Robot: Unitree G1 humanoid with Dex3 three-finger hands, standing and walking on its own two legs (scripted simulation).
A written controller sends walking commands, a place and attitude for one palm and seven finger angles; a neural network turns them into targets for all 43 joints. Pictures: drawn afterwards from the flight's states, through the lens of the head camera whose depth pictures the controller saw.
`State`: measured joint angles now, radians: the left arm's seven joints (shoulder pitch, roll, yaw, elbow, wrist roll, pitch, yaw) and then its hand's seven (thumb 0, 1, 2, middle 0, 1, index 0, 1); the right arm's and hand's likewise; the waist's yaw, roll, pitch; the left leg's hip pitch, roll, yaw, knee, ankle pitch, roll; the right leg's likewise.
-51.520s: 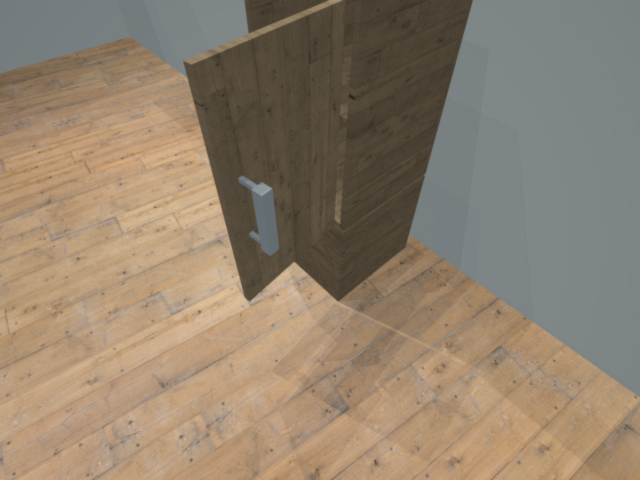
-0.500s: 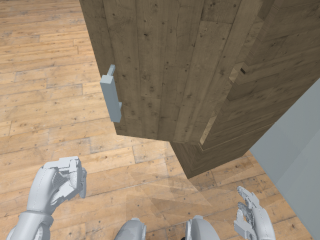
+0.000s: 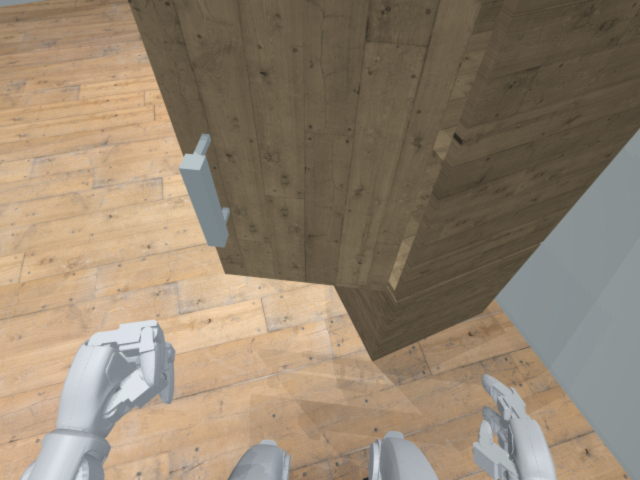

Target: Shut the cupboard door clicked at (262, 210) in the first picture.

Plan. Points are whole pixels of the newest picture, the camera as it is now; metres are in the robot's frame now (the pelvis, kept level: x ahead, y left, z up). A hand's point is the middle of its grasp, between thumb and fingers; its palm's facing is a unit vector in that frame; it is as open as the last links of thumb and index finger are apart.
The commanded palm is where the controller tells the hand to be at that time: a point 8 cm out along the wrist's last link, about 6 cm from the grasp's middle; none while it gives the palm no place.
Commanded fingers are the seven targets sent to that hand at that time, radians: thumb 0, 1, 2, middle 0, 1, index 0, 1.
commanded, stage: bring the fist close to the handle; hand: left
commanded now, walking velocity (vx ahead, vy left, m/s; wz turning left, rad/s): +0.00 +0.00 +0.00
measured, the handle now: (211, 193) +0.48 +0.19 +0.05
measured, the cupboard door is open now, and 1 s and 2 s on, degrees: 60 60 55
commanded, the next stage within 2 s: push the door shut along its arc in 1.34 s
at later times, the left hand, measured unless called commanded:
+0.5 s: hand (189, 306) +0.31 +0.18 +0.05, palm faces -0.05 -1.00 -0.03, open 3.1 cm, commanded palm +0.29 +0.23 +0.05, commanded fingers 0.00 0.90 0.90 -1.30 -1.50 -1.30 -1.50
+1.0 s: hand (213, 248) +0.38 +0.16 +0.06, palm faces -0.05 -1.00 -0.02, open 3.1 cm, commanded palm +0.35 +0.22 +0.05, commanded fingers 0.00 0.90 0.90 -1.30 -1.50 -1.30 -1.50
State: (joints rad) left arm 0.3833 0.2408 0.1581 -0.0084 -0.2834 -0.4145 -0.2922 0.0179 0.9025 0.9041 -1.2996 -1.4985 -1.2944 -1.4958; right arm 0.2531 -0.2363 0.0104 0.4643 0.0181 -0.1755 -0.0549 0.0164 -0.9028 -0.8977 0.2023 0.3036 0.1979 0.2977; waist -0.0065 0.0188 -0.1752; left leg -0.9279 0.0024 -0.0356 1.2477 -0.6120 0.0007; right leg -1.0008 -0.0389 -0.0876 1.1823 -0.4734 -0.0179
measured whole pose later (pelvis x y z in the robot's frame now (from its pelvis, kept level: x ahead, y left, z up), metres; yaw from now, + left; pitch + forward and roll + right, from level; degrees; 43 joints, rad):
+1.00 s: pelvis +0.00 +0.01 +0.01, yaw -1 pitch +19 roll -1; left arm -0.30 0.23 0.19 0.54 -0.19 -0.41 -0.19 0.02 0.90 0.90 -1.30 -1.50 -1.29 -1.50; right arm 0.27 -0.24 0.01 0.58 0.01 -0.08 -0.03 0.01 -0.90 -0.90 0.20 0.30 0.20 0.30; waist -0.05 0.01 -0.15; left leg -0.94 -0.01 0.00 1.18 -0.58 0.02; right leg -1.02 -0.04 -0.05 1.13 -0.44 0.00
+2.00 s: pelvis -0.02 +0.01 +0.00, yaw +0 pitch +21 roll -1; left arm -0.69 0.37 0.24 0.98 -0.19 -0.46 -0.36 0.02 0.89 0.90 -1.33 -1.50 -1.33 -1.50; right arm 0.31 -0.27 0.01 0.63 0.02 -0.04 -0.04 0.01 -0.90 -0.90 0.20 0.30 0.20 0.30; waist -0.09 0.01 -0.13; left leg -1.03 -0.01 -0.02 1.22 -0.55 0.01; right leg -1.11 -0.05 -0.07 1.15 -0.41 -0.01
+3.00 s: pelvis -0.01 +0.02 -0.03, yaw -4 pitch +29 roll -3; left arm -1.15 0.54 0.30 1.21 -0.05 -0.29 -0.46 -0.01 0.85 0.91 -1.30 -1.50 -1.29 -1.50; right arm 0.37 -0.26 0.06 0.60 -0.02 0.00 -0.01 0.01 -0.90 -0.90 0.20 0.30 0.20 0.30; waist -0.26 0.05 -0.12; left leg -1.24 0.03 0.00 1.34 -0.61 0.03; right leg -1.31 -0.01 -0.05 1.23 -0.42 0.00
